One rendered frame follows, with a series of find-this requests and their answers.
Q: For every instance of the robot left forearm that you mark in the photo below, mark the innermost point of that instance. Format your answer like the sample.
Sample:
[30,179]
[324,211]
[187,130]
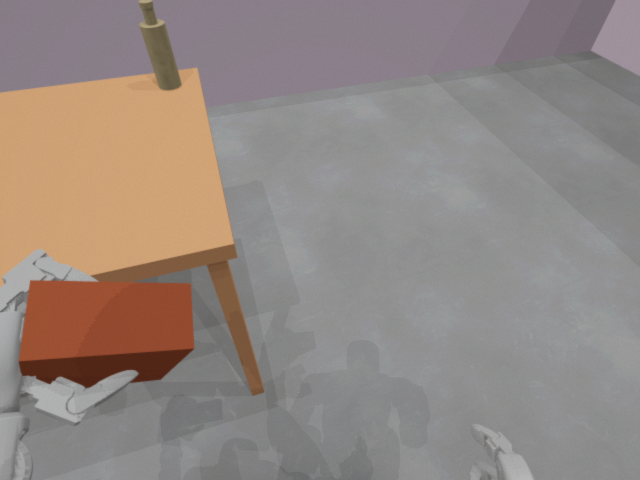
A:
[15,459]

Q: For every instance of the robot right hand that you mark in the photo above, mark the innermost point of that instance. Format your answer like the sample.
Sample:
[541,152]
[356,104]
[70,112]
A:
[509,466]

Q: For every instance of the table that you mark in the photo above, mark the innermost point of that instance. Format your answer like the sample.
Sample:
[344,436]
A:
[120,180]

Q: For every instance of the sponge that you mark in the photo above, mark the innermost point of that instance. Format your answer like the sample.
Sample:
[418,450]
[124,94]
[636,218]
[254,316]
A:
[86,331]

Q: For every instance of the robot left hand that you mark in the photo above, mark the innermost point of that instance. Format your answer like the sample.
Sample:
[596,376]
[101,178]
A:
[63,399]

